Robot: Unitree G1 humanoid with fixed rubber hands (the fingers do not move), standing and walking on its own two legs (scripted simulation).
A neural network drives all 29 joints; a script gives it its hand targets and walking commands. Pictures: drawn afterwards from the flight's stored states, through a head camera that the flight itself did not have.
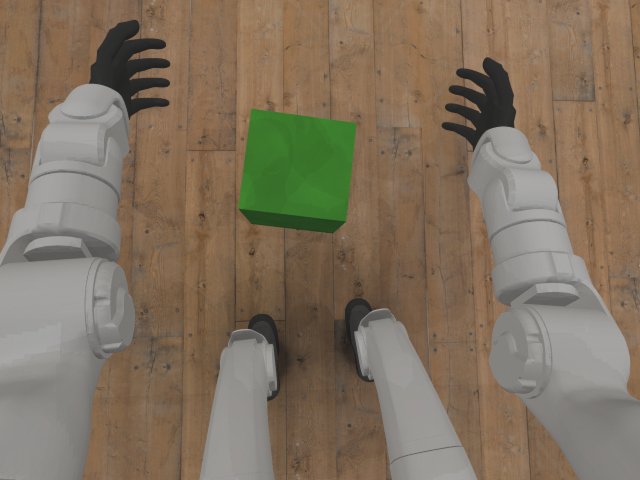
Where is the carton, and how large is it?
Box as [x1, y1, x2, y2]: [238, 109, 356, 232]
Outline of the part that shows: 251,109 238,208 251,223 333,232 346,219 356,123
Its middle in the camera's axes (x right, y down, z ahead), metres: -0.05 -0.13 +0.89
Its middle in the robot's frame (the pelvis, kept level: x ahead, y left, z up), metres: +0.54 -0.03 -0.53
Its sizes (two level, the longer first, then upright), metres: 0.210 0.200 0.250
